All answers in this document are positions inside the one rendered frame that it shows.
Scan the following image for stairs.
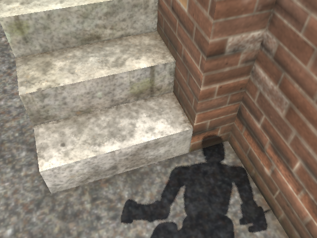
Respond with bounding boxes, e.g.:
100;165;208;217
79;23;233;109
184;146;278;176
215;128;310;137
0;0;193;194

